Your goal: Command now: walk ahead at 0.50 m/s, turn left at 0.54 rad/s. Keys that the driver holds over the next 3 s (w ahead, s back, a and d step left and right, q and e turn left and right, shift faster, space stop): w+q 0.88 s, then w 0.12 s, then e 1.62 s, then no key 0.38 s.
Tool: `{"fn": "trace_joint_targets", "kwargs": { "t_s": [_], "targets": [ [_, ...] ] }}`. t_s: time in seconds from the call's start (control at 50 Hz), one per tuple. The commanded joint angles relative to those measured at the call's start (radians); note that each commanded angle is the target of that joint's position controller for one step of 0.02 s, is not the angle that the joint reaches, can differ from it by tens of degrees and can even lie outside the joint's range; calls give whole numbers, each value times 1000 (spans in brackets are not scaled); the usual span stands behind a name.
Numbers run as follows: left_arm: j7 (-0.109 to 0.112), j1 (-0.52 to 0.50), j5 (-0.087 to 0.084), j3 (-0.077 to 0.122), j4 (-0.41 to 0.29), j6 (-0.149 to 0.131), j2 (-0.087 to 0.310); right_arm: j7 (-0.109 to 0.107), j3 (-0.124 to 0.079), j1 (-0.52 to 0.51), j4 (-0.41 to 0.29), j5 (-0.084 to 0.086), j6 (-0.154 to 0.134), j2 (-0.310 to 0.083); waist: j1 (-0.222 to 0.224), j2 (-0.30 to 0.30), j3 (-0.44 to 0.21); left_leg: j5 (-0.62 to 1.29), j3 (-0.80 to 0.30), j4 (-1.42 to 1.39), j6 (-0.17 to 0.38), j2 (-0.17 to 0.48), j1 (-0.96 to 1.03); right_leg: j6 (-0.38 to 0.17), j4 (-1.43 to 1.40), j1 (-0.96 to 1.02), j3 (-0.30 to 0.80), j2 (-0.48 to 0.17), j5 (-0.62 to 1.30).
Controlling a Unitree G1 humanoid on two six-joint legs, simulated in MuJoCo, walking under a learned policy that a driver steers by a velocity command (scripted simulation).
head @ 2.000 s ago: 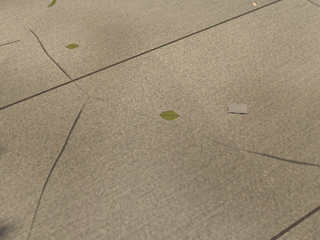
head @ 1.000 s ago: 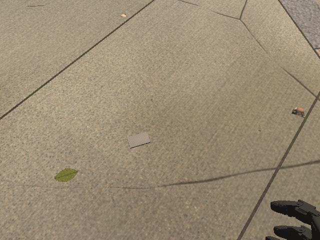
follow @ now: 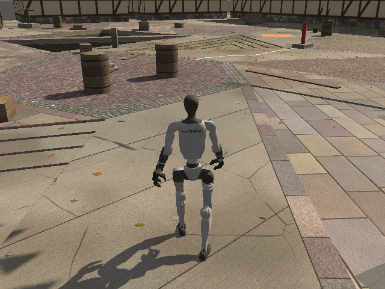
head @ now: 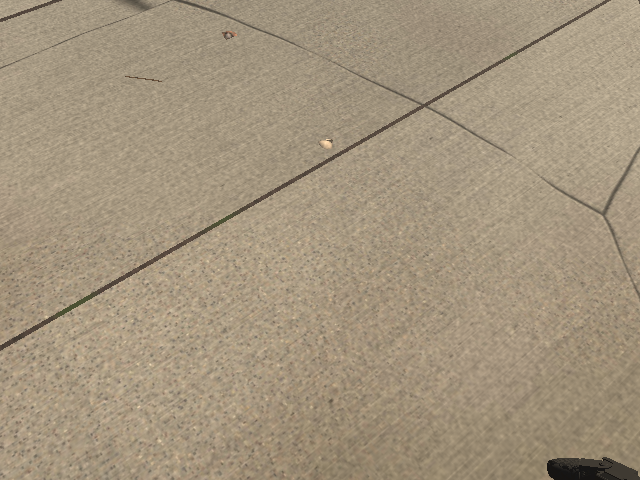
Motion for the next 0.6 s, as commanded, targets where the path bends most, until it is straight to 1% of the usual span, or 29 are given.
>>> {"fn": "trace_joint_targets", "kwargs": {
  "t_s": [0.02, 0.04, 0.06, 0.08, 0.1, 0.12, 0.14, 0.16, 0.2, 0.24, 0.28, 0.32, 0.36, 0.4, 0.44, 0.46, 0.48, 0.5, 0.52, 0.54, 0.56, 0.58, 0.6],
  "targets": [
    [16, -52, -5, 42, -74, 2, 194, -24, -104, 333, 6, 4, 5, -225, -239, -54, -200, -14, -18, -68, 100, -78, 510, -75, 538, -217, 44, -194, 1017],
    [4, 30, 37, 0, -123, -17, 51, -43, -124, 351, 14, 10, 8, -337, -147, 212, -264, -75, -504, -101, 250, 179, 855, -7, 905, -665, 72, -24, 109],
    [-10, -3, 17, -11, -147, -60, 71, -36, -109, 354, -28, 1, -11, -312, -163, 169, -436, -232, -934, -277, 376, 314, 977, 1, 1091, -840, 331, 85, -181],
    [-22, -118, -23, 7, -177, -84, 142, -32, -89, 328, -20, -5, -25, -241, -198, 83, -321, -213, -805, -324, 310, 288, 913, -20, 1087, -936, 392, 20, -91],
    [-22, -149, -25, 1, -191, -98, 135, -33, -80, 280, -19, -2, -34, -210, -161, 33, -204, -142, -664, -325, 268, 244, 768, -37, 1000, -930, 379, -24, 2],
    [-14, -149, 1, 3, -179, -101, 129, -34, -72, 211, -27, -1, -37, -182, -112, -25, -136, -30, -561, -326, 233, 199, 624, -33, 905, -874, 372, -61, 59],
    [-11, -134, 20, 12, -173, -93, 141, -37, -61, 166, -43, -9, -39, -151, -78, -13, -110, 76, -492, -343, 219, 166, 525, -25, 844, -802, 376, -84, 99],
    [-13, -118, 26, 15, -173, -81, 141, -41, -59, 149, -54, -17, -39, -148, -57, 8, -103, 134, -467, -363, 219, 150, 463, -13, 815, -752, 375, -89, 122],
    [-12, -109, 34, 8, -173, -60, 112, -51, -63, 154, -46, -11, -42, -163, -45, 7, -91, 236, -407, -380, 225, 131, 384, 20, 737, -722, 351, -87, 149],
    [-10, -168, 36, -2, -193, -50, 84, -65, -70, 180, -32, -9, -40, -189, -59, 8, -64, 250, -351, -387, 209, 100, 327, 49, 612, -725, 332, -71, 239],
    [-12, -251, 34, -13, -213, -51, 60, -76, -72, 206, -20, -2, -33, -197, -92, 32, -50, 186, -311, -377, 169, 56, 295, 58, 443, -691, 326, -43, 386],
    [-20, -322, 25, -20, -229, -57, 50, -82, -73, 233, -9, 0, -25, -201, -124, 53, -47, 102, -310, -363, 139, 39, 277, 59, 303, -633, 321, -6, 497],
    [-29, -370, 13, -16, -244, -64, 64, -83, -75, 268, 7, 3, -19, -207, -144, 64, -45, 47, -356, -343, 129, 58, 297, 54, 236, -603, 332, 14, 529],
    [-37, -380, 9, -6, -251, -72, 90, -86, -72, 286, 17, 8, -14, -195, -140, 74, -48, 4, -420, -288, 117, 82, 361, 36, 178, -594, 361, 19, 494],
    [-41, -351, 6, 7, -247, -81, 115, -88, -74, 276, 17, 5, -10, -193, -115, 101, -49, 6, -481, -230, 102, 106, 407, 7, 155, -559, 372, 19, 410],
    [-40, -302, 5, 14, -236, -85, 124, -88, -73, 262, 14, 3, -7, -188, -86, 115, -57, 26, -494, -192, 90, 102, 407, -14, 133, -498, 360, 21, 382],
    [-34, -213, 11, 28, -214, -90, 143, -86, -64, 253, 8, 0, -7, -161, -39, 109, -100, 65, -472, -105, 63, 61, 387, -43, 95, -365, 348, 14, 386],
    [-26, -83, 29, 43, -203, -94, 187, -80, -42, 256, -6, -10, -10, -103, 19, 35, -224, -2, -406, 133, 28, 5, 298, -105, 114, -131, 464, -119, 342],
    [-24, 27, 46, 64, -176, -83, 274, -81, -21, 384, -33, 9, -19, -36, -17, -253, -364, -386, -256, 473, -49, -146, -41, -267, 51, 218, 889, -355, 150],
    [-33, 38, 18, 54, -167, -75, 210, -83, -30, 402, -25, 22, -22, -120, -11, -294, -344, -479, -250, 642, -66, -81, -210, -293, -27, 225, 1105, -414, -106],
    [-30, -10, 14, 34, -181, -69, 135, -83, -50, 308, -22, 20, -16, -191, 14, -181, -207, -384, -251, 699, -74, -36, -253, -247, -50, 109, 962, -368, -138],
    [-27, -60, 21, 24, -186, -61, 110, -85, -54, 241, -34, 8, -11, -197, 6, -116, -126, -309, -212, 693, -80, -3, -232, -212, -55, -10, 809, -322, -17],
    [-25, -93, 25, 15, -179, -56, 89, -82, -56, 202, -46, -3, -10, -184, -9, -100, -65, -257, -207, 649, -84, 24, -212, -202, -77, -109, 701, -279, 105]
  ]
}}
